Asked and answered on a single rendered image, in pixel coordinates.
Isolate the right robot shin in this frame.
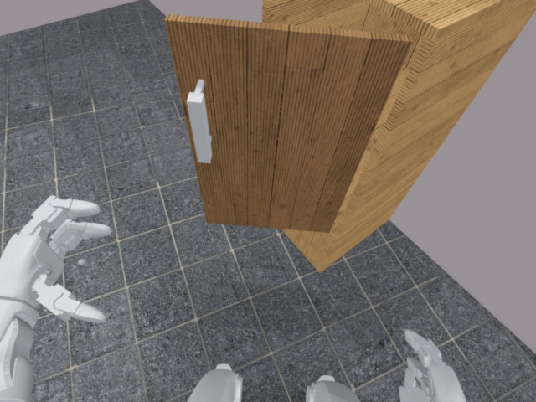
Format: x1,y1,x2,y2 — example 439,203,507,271
317,375,335,382

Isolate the robot left forearm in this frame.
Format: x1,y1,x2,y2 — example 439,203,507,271
0,297,40,402

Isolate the handle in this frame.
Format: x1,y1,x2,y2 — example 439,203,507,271
187,80,212,163

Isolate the left robot hand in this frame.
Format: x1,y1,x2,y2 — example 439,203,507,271
0,195,112,323

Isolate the robot left thigh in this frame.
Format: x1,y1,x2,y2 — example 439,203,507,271
187,369,243,402

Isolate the cupboard door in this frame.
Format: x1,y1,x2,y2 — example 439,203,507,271
164,14,412,233

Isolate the right robot hand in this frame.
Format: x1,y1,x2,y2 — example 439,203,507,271
399,329,466,402

